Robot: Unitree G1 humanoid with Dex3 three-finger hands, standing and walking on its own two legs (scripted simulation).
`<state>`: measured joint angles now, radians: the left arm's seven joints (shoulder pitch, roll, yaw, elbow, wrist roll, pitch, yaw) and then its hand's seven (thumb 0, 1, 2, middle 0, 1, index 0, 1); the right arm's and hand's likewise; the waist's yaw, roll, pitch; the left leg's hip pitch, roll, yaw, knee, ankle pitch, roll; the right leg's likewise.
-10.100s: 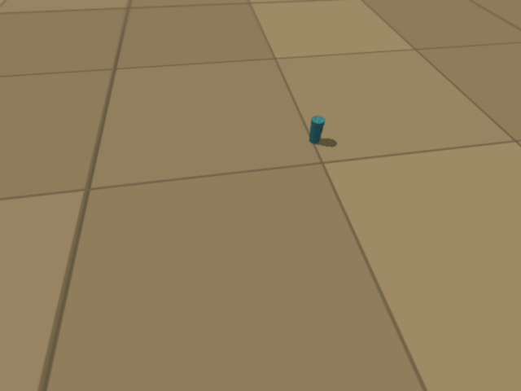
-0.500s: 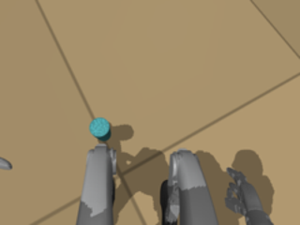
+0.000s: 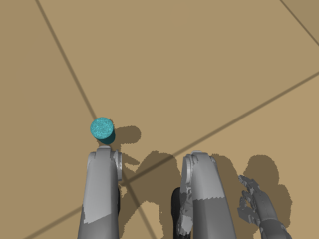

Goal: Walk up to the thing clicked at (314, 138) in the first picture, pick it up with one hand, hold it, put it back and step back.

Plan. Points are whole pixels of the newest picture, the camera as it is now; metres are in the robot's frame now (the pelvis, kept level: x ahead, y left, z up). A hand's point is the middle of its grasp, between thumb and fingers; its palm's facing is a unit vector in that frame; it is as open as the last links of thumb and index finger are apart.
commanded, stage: go down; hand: left
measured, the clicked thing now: (105, 133) +0.41 +0.19 -0.34
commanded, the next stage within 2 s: approach in 0.76 s
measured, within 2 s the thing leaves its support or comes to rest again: neither
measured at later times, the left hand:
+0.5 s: hand out of the picture +0.34 +0.39 -0.03, palm faces +0.12 -0.99 -0.11, open 17.7 cm
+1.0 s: hand out of the picture +0.35 +0.39 -0.04, palm faces +0.11 -0.99 -0.08, open 17.7 cm
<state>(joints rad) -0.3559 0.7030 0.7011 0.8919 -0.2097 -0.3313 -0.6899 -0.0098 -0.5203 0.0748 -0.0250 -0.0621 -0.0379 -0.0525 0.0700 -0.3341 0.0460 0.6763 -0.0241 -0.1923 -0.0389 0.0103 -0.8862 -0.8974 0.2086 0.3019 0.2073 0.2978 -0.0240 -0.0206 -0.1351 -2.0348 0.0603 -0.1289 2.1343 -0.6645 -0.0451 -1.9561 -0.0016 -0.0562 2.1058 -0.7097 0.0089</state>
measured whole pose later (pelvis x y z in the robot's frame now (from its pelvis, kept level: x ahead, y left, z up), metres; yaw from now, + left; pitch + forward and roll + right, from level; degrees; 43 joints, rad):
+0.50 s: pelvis +0.00 +0.00 -0.02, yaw -1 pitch +31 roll -5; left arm -0.41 0.75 0.73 0.93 -0.21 -0.34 -0.71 -0.01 -0.60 0.06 -0.04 -0.07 -0.05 -0.06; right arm 0.09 -0.34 0.06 0.68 -0.03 -0.19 -0.03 0.01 -0.89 -0.90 0.21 0.30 0.21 0.30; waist -0.04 -0.03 -0.13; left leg -2.09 0.06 -0.14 2.20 -0.66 -0.04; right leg -2.00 0.00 -0.06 2.16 -0.70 0.02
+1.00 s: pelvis -0.01 +0.00 -0.04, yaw -1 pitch +31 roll -6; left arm -0.45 0.77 0.75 0.99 -0.25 -0.38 -0.75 -0.01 -0.60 0.04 -0.05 -0.07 -0.05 -0.07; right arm 0.09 -0.35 0.07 0.69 -0.03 -0.19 -0.01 0.01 -0.90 -0.90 0.21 0.30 0.21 0.30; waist -0.05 -0.03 -0.11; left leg -2.14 0.05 -0.14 2.25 -0.66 -0.04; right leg -2.05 0.01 -0.05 2.21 -0.71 0.02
